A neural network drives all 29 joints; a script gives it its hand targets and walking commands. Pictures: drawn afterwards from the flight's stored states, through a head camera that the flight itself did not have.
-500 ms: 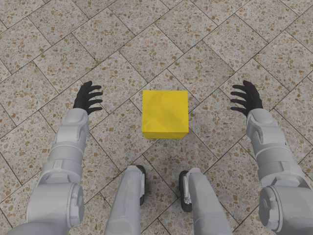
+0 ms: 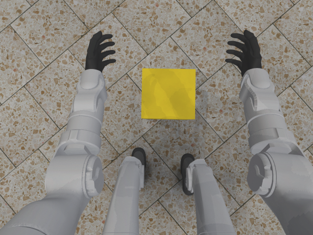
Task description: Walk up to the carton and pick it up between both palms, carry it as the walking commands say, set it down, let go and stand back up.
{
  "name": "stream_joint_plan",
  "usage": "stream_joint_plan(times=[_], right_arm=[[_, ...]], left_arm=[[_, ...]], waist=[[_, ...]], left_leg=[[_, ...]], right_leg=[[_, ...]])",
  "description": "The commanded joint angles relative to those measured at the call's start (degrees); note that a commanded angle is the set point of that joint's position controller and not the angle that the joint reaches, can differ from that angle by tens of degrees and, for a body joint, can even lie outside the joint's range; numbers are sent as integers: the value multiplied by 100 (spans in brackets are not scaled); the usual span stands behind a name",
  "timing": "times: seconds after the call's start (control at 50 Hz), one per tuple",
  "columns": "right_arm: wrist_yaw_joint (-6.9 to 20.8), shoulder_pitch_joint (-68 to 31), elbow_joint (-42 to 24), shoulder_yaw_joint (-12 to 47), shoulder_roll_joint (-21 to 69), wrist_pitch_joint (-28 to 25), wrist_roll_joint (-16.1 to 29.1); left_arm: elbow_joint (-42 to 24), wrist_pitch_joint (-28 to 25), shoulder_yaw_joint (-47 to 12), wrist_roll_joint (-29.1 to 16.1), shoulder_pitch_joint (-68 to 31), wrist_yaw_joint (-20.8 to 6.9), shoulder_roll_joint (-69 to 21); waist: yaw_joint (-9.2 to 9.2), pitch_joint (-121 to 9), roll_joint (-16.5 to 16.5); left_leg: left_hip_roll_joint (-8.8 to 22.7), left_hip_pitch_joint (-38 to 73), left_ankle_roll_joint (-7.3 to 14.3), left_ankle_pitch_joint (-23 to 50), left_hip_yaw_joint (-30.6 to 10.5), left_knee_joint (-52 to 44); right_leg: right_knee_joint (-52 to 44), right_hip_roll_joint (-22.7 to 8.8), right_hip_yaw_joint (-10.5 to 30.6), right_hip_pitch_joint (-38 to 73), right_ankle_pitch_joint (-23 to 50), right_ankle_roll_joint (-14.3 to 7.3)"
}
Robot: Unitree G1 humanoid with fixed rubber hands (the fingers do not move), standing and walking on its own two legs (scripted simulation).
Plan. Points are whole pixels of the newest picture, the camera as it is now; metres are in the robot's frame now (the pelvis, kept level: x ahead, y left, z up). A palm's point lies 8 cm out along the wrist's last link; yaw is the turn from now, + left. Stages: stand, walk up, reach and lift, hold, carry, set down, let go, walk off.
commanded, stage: reach and lift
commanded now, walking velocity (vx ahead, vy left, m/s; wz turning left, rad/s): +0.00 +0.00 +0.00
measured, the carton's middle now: (166, 97) +0.45 -0.01 -0.52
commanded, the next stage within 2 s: none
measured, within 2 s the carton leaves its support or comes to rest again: neither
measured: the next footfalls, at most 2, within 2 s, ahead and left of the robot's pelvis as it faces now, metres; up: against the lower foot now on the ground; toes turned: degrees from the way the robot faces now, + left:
none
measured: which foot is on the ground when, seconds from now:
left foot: down 0.00-1.00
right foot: down 0.00-1.00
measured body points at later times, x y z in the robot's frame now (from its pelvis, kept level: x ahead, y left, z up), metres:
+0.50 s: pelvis -0.04 -0.01 -0.12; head +0.29 +0.00 +0.18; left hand +0.46 +0.19 -0.28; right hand +0.47 -0.20 -0.27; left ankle +0.06 +0.13 -0.62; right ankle +0.04 -0.13 -0.62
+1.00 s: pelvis -0.07 +0.00 -0.23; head +0.29 +0.00 +0.04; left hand +0.46 +0.17 -0.41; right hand +0.46 -0.20 -0.40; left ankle +0.06 +0.13 -0.62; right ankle +0.04 -0.13 -0.62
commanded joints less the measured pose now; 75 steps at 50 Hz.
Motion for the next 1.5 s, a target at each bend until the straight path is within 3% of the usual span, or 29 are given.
stream_joint_plan(times=[0.0, 0.04, 0.12, 0.14, 0.16, 0.18, 0.22, 0.24, 0.32, 0.42, 0.44, 0.46, 0.48, 0.58, 0.6, 0.62, 0.74, 0.76, 0.84, 0.86, 0.9, 0.96, 1.0, 1.02, 1.04, 1.22, 1.32, 1.4, 1.48], right_arm=[[40, -573, -824, -150, -513, -302, 40], [35, -741, -692, -116, -434, -339, -1], [-47, -1476, -664, -61, -458, -267, -155], [-64, -1566, -711, -63, -341, -245, 13], [-124, -1196, -535, -178, -501, -177, -235], [-150, -1200, -275, 46, -286, -169, -83], [-213, -1127, -119, -58, -530, -72, -60], [-248, -1267, -215, 70, -548, -106, -34], [-398, -1785, -783, -100, -1006, -107, 178], [-421, -2268, -1005, 462, -962, 52, 704], [-467, -2414, -1201, 341, -1300, 61, 712], [-471, -2492, -1206, 581, -1128, 93, 782], [-491, -2431, -1105, 426, -1364, 103, 723], [-481, -2915, -847, 509, -1389, 154, 791], [-468, -2657, -121, 628, -1167, 180, 874], [-479, -2622, -227, 505, -1400, 137, 792], [-481, -3096, -437, 552, -1662, -132, 997], [-445, -3014, 152, 665, -1500, -60, 1076], [-427, -3207, 214, 869, -1316, -106, 1131], [-491, -3045, 494, 766, -1602, -109, 971], [-483, -3439, 133, 678, -1616, -167, 1047], [-488, -3380, 504, 1181, -1355, -153, 1294], [-480, -3613, 650, 1352, -1408, -124, 1371], [-461, -3794, 865, 1367, -1280, -115, 1403], [-496, -3885, 670, 1257, -1571, -140, 1329], [-670, -4201, 423, 1683, -1631, -186, 1604], [-771, -4496, -806, 1631, -1932, -98, 2107], [-502, -3962, 576, 1762, -1268, -13, 1842], [-502, -3736, 919, 1260, -1670, -103, 1421]], left_arm=[[-504, -294, 321, 374, -687, -90, 279], [-641, -372, 219, 196, -822, -98, 318], [-301, -400, 402, -6, -1364, -123, 532], [-132, -394, 393, 127, -1412, -125, 529], [-67, -335, 295, -49, -1124, -127, 466], [-174, -392, 416, -3, -1526, -84, 597], [154, -276, 211, -113, -1307, -78, 543], [121, -288, 236, -187, -1393, -103, 616], [-106, -272, 80, -306, -1887, 24, 907], [-563, -192, -60, -500, -2344, 176, 1219], [-778, -144, -245, -575, -2636, 203, 1201], [-601, -109, -100, -567, -2400, 186, 1380], [-638, -76, -370, -672, -2602, 191, 1162], [-705, -9, -678, -873, -3314, 258, 1084], [-163, -33, -660, -811, -3065, 227, 1135], [-195, -31, -507, -747, -3038, 300, 1194], [327, -131, -585, -916, -2912, 406, 1102], [583, -138, -400, -793, -2930, 426, 1295], [757, -262, -379, -786, -3097, 408, 1405], [834, -242, -580, -1002, -3224, 398, 1256], [134, -364, -550, -972, -3946, 414, 1498], [427, -417, -717, -1125, -3642, 399, 1616], [923, -334, -908, -1320, -3875, 323, 1475], [1191, -343, -673, -1106, -3833, 298, 1736], [1451, -338, -679, -1212, -3572, 282, 1652], [948, -497, -1134, -1826, -4426, 306, 1867], [193, -321, -1511, -2226, -4421, 444, 1644], [1778, -223, -1289, -1883, -3965, 252, 1425], [1185, -440, -703, -1385, -4090, 381, 1850]], waist=[[274, -5269, 733], [-16, -4928, 203], [135, -4321, -401], [293, -4187, -82], [-185, -4819, -429], [116, -4634, -190], [-131, -4929, -177], [12, -4725, -281], [-45, -5525, 215], [235, -6190, 25], [146, -6251, 466], [254, -6246, -27], [-12, -6171, 316], [-284, -5720, 294], [-20, -5493, 440], [-261, -5579, 469], [-203, -5690, 345], [121, -4913, 453], [118, -4760, 54], [-244, -4653, 160], [-257, -4621, 411], [17, -4937, 197], [-107, -4055, 228], [255, -3581, 162], [45, -3983, 108], [-10, -5586, -148], [-142, -7136, -73], [-15, -4092, -30], [-23, -4358, 53]], left_leg=[[-348, 4538, -294, 4383, -130, 303], [-333, 3220, -299, 3429, -93, 385], [-457, 833, -167, 1212, 210, 586], [-410, 876, -146, 1198, 287, 643], [-423, 1119, -202, 1370, 161, 830], [-463, 733, -193, 1196, 339, 1034], [-468, 958, -231, 1016, 327, 1235], [-462, 535, -253, 875, 377, 1429], [-452, 946, -227, 1326, 394, 2059], [-451, 753, -216, 741, 639, 2507], [-428, 1052, -223, 841, 542, 2656], [-442, 817, -184, 684, 613, 2816], [-408, 1003, -185, 677, 574, 2821], [-347, 1084, -171, 442, 306, 3197], [-363, 1072, -219, 573, 403, 3401], [-374, 1220, -214, 634, 370, 3504], [-337, 1488, -158, 1325, 161, 4010], [-354, 755, -232, 1019, 329, 4085], [-293, 284, -148, 494, 298, 4186], [-306, 239, -219, 370, 314, 4370], [-289, 204, -195, 432, 347, 4394], [-280, 284, -172, 457, 380, 4661], [-230, -241, -144, 49, 323, 4685], [-208, -989, -128, -333, 402, 4692], [-158, -625, -150, -257, 449, 4855], [-168, 55, -188, 664, 354, 5346], [-228, 1219, -190, 1526, 431, 5647], [-200, -226, -126, 264, 408, 5293], [-240, -116, -229, 392, 414, 5300]], right_leg=[[-233, 459, -217, 896, 3047, 28], [25, 399, -157, 1200, 3309, -15], [613, 245, -80, 1691, 2003, 175], [579, 229, -69, 1338, 1820, 181], [831, 330, -294, 1699, 2171, 189], [1002, 289, -167, 1532, 1917, 191], [1159, 343, -311, 1190, 1673, 200], [1293, 317, -218, 1198, 1616, 168], [1835, 399, -354, 544, 1659, 185], [2306, 435, -374, 859, 1227, 115], [2492, 429, -410, 326, 1069, 81], [2486, 391, -410, 603, 932, 101], [2582, 404, -534, 248, 905, 120], [3095, 430, -693, -580, 525, 57], [3222, 375, -609, -760, 481, 46], [3305, 395, -678, -808, 530, 76], [3784, 342, -776, -1465, 687, 104], [3880, 291, -604, -1584, 539, 66], [4107, 266, -606, -1311, 332, 109], [4102, 267, -606, -1369, 225, 90], [4151, 252, -561, -1630, 302, 73], [4348, 197, -447, -1203, 337, 92], [4426, 108, -472, -1534, 15, 125], [4466, 102, -262, -1382, -190, 87], [4444, 132, -314, -1354, -247, 126], [5127, 138, -369, 80, 976, 173], [5310, 256, -616, 876, 1732, 151], [5020, 142, -558, -971, 367, 158], [5059, 258, -464, -1102, 391, 129]])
